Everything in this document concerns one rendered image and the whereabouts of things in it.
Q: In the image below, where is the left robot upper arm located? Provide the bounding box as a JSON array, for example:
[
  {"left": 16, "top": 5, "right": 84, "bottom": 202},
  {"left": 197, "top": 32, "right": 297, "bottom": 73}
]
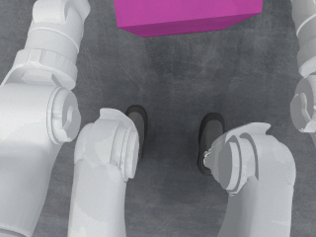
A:
[{"left": 0, "top": 83, "right": 81, "bottom": 237}]

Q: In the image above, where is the right robot thigh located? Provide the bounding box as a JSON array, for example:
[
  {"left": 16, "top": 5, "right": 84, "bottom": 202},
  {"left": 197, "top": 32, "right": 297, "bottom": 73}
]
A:
[{"left": 217, "top": 132, "right": 294, "bottom": 237}]

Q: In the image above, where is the carton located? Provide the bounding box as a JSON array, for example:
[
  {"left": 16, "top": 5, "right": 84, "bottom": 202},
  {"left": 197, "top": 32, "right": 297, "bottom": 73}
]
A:
[{"left": 114, "top": 0, "right": 263, "bottom": 38}]

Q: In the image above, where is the robot left forearm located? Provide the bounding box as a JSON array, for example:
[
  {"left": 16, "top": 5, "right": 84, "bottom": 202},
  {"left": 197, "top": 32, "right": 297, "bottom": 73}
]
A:
[{"left": 0, "top": 0, "right": 91, "bottom": 91}]

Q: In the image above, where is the robot left shin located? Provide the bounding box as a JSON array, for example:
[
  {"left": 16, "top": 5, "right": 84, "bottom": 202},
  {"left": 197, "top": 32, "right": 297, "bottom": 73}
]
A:
[{"left": 74, "top": 108, "right": 139, "bottom": 164}]

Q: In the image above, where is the robot right forearm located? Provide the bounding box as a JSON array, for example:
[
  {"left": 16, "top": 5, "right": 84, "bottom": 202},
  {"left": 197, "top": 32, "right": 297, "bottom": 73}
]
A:
[{"left": 290, "top": 0, "right": 316, "bottom": 77}]

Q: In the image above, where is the right robot upper arm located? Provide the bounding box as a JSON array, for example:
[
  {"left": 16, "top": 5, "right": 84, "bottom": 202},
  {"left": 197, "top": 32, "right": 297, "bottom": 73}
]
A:
[{"left": 289, "top": 71, "right": 316, "bottom": 148}]

